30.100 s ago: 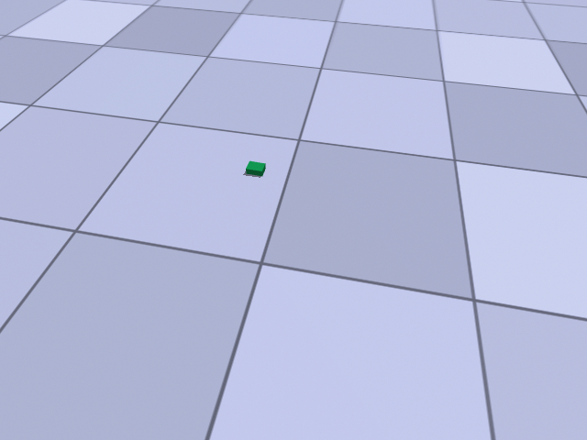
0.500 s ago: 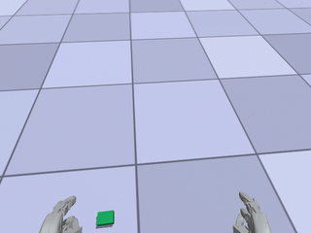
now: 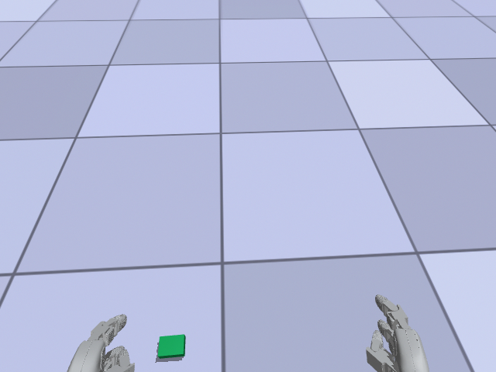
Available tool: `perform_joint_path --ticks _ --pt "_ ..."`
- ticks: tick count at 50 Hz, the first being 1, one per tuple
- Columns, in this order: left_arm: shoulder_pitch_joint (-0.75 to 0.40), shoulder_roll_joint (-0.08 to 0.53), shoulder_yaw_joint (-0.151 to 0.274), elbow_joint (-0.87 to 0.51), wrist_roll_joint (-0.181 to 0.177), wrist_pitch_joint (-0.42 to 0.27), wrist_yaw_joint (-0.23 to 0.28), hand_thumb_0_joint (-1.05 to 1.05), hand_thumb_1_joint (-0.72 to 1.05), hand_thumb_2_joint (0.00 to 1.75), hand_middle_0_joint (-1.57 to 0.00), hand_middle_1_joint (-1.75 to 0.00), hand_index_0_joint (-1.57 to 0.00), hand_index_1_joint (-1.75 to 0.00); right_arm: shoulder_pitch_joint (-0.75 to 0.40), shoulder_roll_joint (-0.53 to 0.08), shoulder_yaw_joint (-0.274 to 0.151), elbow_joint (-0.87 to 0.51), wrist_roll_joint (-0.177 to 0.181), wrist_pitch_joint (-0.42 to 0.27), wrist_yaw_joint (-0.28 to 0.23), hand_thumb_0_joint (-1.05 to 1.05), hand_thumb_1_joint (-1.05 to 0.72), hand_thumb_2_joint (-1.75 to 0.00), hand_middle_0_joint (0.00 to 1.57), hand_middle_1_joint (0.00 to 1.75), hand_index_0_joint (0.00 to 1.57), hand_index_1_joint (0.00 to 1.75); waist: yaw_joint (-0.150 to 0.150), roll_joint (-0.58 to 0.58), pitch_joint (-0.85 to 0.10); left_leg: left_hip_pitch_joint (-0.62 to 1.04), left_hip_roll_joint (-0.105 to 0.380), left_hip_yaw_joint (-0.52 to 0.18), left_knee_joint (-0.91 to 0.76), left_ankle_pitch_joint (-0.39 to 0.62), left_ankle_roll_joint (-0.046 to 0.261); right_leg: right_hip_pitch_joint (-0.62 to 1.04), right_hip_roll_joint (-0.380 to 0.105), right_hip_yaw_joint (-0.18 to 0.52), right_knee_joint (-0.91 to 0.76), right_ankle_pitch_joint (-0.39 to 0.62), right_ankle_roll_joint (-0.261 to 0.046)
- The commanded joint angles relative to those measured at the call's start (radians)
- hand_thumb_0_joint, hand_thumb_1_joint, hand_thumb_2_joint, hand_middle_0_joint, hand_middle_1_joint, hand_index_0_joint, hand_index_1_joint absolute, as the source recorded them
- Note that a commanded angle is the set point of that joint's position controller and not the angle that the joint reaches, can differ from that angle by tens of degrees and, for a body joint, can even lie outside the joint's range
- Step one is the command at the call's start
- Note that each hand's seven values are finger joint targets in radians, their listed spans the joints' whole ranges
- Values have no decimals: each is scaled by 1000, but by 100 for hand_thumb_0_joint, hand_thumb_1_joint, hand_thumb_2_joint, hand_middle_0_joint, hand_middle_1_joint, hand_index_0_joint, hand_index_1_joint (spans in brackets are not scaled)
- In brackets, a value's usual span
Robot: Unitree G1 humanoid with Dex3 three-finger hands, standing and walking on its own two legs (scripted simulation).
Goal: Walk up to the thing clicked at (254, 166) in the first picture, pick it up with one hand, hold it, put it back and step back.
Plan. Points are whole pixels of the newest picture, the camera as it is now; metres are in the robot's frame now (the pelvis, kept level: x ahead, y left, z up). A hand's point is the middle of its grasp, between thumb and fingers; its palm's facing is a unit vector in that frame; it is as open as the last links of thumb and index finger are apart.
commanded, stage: home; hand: left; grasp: from above
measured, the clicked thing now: (172, 346) +0.35 +0.25 -0.70
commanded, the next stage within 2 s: stand in 1.46 s
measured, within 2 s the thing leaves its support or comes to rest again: neither
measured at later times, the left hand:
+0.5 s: hand out of the picture +0.16 +0.18 -0.05, palm faces +0.04 -0.98 -0.20, open 7.4 cm
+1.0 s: hand out of the picture +0.16 +0.18 -0.05, palm faces +0.04 -0.98 -0.20, open 7.4 cm
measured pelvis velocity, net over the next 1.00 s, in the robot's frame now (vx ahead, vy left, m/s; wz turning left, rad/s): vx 0.00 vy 0.00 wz -0.01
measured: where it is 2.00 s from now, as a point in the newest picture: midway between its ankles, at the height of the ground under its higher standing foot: outside the picture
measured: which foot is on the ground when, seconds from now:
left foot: down 0.00-1.00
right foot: down 0.00-1.00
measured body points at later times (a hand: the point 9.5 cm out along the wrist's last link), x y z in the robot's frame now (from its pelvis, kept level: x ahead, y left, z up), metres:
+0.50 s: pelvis +0.00 +0.00 +0.00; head +0.01 +0.00 +0.45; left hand +0.15 +0.23 -0.03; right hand +0.16 -0.25 -0.06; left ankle +0.01 +0.12 -0.68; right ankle +0.00 -0.14 -0.68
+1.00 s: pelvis +0.00 +0.00 +0.00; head +0.02 +0.01 +0.45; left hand +0.15 +0.23 -0.03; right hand +0.16 -0.24 -0.07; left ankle +0.01 +0.12 -0.68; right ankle +0.00 -0.14 -0.68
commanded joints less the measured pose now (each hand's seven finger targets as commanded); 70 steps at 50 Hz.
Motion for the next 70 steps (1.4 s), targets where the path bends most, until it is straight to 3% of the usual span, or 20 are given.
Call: perform_joint_path --ticks 1,20,28,41,45,46,47,54,56,58,63,64,65,68,69,70 --pt "-31 103 59 -180 8 -53 8 0 90 90 -20 -30 -20 -30 -70 -123 -57 -162 -2 -55 -13 0 -90 -90 20 30 20 30 -9 -3 -71 112 -28 20 -166 233 23 41 36 -27 -145 210 -22" --pt "-30 107 65 -183 4 -49 6 0 90 90 -20 -30 -20 -30 -66 -123 -61 -160 -1 -59 -17 0 -90 -90 20 30 20 30 -9 -11 -72 92 -30 27 -162 176 26 33 33 -19 -158 160 -18" --pt "-18 108 65 -192 6 -47 6 0 90 90 -20 -30 -20 -30 -61 -122 -64 -157 -1 -60 -19 0 -90 -90 20 30 20 30 -9 -7 -91 110 -28 27 -150 237 24 45 33 -18 -144 214 -19" --pt "-34 103 58 -192 8 -40 6 0 90 90 -20 -30 -20 -30 -71 -120 -60 -160 -1 -64 -18 0 -90 -90 20 30 20 30 -8 8 -54 89 -23 20 -174 150 21 13 37 -25 -148 129 -20" --pt "-27 119 73 -212 6 -45 7 0 90 90 -20 -30 -20 -30 -64 -123 -64 -160 1 -62 -18 0 -90 -90 20 30 20 30 -3 -1 -87 101 -24 21 -160 194 22 30 36 -22 -141 167 -21" --pt "-10 98 50 -186 9 -40 6 0 90 90 -20 -30 -20 -30 -66 -118 -62 -164 0 -62 -18 0 -90 -90 20 30 20 30 -13 0 -75 98 -26 25 -152 205 23 21 34 -20 -143 181 -20" --pt "-26 101 56 -208 6 -42 6 0 90 90 -20 -30 -20 -30 -63 -122 -62 -165 0 -62 -18 0 -90 -90 20 30 20 30 -12 0 -85 104 -25 24 -153 207 23 24 35 -19 -141 182 -20" --pt "-27 116 70 -216 7 -44 9 0 90 90 -20 -30 -20 -30 -64 -118 -62 -167 0 -59 -18 0 -90 -90 20 30 20 30 -4 -8 -68 81 -28 25 -152 180 25 20 32 -19 -148 160 -19" --pt "-21 102 55 -203 6 -42 7 0 90 90 -20 -30 -20 -30 -66 -119 -61 -164 0 -59 -17 0 -90 -90 20 30 20 30 -9 -1 -62 80 -25 19 -160 171 24 17 35 -23 -144 151 -20" --pt "-4 110 69 -215 5 -42 8 0 90 90 -20 -30 -20 -30 -63 -120 -65 -164 2 -58 -18 0 -90 -90 20 30 20 30 -3 7 -94 103 -22 18 -155 214 20 33 35 -24 -132 185 -22" --pt "-9 97 52 -202 3 -43 7 0 90 90 -20 -30 -20 -30 -57 -121 -65 -163 2 -53 -17 0 -90 -90 20 30 20 30 -16 -16 -95 108 -24 20 -136 257 25 35 35 -22 -134 231 -18" --pt "-47 144 88 -257 3 -50 12 0 90 90 -20 -30 -20 -30 -65 -125 -67 -167 2 -53 -17 0 -90 -90 20 30 20 30 -8 0 -104 106 -25 21 -136 253 24 43 33 -19 -133 230 -17" --pt "-16 110 58 -208 7 -45 10 0 90 90 -20 -30 -20 -30 -59 -117 -64 -160 0 -51 -17 0 -90 -90 20 30 20 30 -13 -8 -96 101 -27 22 -136 246 24 37 33 -19 -135 226 -17" --pt "6 122 68 -216 8 -41 14 0 90 90 -20 -30 -20 -30 -59 -121 -66 -170 0 -49 -18 0 -90 -90 20 30 20 30 -6 -8 -97 103 -28 26 -132 260 24 44 31 -17 -135 240 -18" --pt "12 77 24 -179 6 -35 7 0 90 90 -20 -30 -20 -30 -56 -120 -63 -163 2 -47 -15 0 -90 -90 20 30 20 30 -17 -9 -89 105 -28 27 -134 261 24 35 32 -18 -134 240 -17" --pt "-19 111 57 -234 2 -37 9 0 90 90 -20 -30 -20 -30 -62 -123 -65 -168 2 -46 -14 0 -90 -90 20 30 20 30 -11 12 -88 108 -25 23 -139 253 23 33 33 -20 -135 230 -19"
